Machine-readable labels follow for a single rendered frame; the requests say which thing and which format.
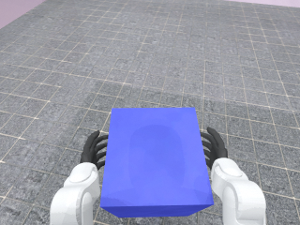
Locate right robot forearm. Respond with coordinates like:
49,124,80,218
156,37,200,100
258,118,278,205
211,157,266,225

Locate left robot forearm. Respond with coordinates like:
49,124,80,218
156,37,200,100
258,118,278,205
50,162,100,225

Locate robot left hand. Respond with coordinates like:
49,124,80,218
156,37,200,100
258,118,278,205
80,130,109,170

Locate robot right hand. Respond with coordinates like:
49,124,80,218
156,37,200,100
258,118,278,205
200,127,228,171

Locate carton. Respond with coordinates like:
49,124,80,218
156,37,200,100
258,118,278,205
99,107,214,218

